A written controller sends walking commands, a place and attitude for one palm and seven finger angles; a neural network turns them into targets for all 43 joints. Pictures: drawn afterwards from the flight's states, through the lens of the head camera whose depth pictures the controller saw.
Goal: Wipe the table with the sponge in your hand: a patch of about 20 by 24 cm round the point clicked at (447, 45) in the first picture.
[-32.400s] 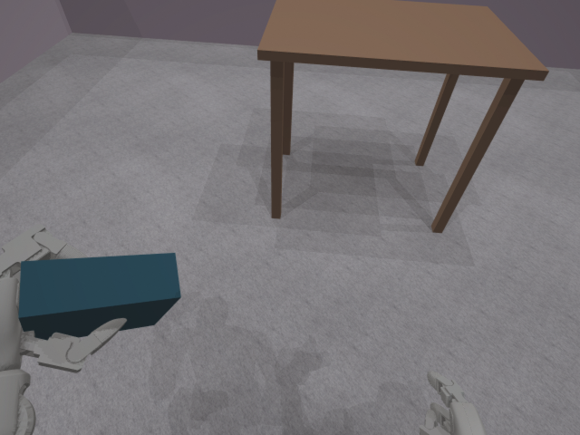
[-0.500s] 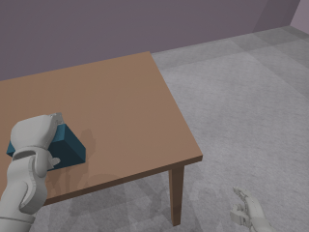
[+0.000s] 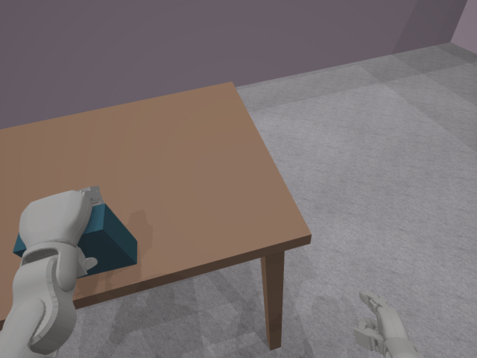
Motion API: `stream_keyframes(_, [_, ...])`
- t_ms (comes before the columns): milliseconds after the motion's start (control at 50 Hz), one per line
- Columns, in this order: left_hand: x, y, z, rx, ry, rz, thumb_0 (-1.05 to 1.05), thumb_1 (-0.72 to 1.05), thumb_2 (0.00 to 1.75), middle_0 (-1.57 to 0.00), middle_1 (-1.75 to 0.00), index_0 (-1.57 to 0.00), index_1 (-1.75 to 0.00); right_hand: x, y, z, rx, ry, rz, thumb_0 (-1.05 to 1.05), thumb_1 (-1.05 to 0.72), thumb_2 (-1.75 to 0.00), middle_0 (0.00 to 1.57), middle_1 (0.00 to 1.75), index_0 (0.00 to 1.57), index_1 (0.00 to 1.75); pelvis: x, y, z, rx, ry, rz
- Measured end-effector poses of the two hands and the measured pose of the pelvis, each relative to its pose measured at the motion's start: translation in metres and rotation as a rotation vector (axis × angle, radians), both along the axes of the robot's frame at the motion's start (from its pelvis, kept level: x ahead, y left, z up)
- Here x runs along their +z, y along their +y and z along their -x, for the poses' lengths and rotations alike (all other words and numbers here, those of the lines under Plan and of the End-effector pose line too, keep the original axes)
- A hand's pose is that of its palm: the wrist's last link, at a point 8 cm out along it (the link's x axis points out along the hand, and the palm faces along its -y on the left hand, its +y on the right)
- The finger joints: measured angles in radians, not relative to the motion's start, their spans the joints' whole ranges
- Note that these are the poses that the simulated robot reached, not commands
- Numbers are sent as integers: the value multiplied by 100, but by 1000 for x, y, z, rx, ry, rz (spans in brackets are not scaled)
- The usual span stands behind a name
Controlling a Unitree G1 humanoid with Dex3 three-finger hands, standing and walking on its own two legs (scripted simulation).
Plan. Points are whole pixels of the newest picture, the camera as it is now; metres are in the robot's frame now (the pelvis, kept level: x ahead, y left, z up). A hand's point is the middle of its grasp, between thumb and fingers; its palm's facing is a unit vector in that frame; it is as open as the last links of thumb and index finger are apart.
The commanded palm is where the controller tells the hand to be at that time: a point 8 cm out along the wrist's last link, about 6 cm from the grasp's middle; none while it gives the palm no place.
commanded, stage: lift the sponge slowly off the table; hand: left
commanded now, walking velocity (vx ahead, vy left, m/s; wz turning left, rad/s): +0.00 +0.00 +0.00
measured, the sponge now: (90, 251) +0.24 +0.30 +0.07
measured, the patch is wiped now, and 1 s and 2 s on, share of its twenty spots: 1.00 1.00 1.00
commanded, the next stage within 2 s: bring the sponge back beside the body in 1.90 s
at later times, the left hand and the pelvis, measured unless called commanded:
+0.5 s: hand (81, 232) +0.24 +0.29 +0.13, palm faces +0.06 -0.06 -1.00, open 9.2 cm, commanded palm +0.21 +0.29 +0.19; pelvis +0.00 -0.01 +0.00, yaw +1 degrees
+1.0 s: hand (76, 214) +0.25 +0.29 +0.16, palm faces +0.09 -0.03 -1.00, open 9.2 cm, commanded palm +0.21 +0.29 +0.23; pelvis -0.01 -0.01 +0.00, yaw +1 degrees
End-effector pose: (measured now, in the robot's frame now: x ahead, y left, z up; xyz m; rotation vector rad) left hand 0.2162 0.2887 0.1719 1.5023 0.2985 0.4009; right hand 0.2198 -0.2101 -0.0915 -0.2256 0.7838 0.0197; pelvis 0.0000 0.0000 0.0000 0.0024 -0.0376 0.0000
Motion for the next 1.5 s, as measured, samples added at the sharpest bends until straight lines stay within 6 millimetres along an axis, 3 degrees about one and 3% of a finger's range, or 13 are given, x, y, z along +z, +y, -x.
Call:
stream_keyframes(520, [10,-7,1,-34,9,30,-1,-47,111,-80,-143,-84,-145,12,0,-15,22,-47,20,1,-90,-90,20,30,20,30,1,-7,2,9,-21,0])
stream_keyframes(780, [30,-8,-8,-11,-29,11,-1,-47,111,-81,-142,-84,-144,14,9,-19,49,-55,-6,1,-90,-90,20,30,21,30,2,-10,4,11,-23,-1])
stream_keyframes(1140, [50,-7,-4,-20,-38,-4,-1,-47,111,-81,-142,-84,-144,14,-4,-14,41,-57,8,1,-90,-90,20,30,20,30,1,-14,8,9,-23,-3])
stream_keyframes(1300, [58,2,-1,7,-35,-6,-1,-47,111,-81,-142,-84,-144,13,-3,-10,43,-60,9,1,-90,-90,20,30,20,30,1,-15,12,15,-26,-3])
stream_keyframes(1500, [70,0,-1,-30,-51,-17,-1,-47,111,-81,-142,-84,-144,15,4,-7,53,-75,8,1,-90,-90,20,30,20,30,1,-12,19,20,-29,-2])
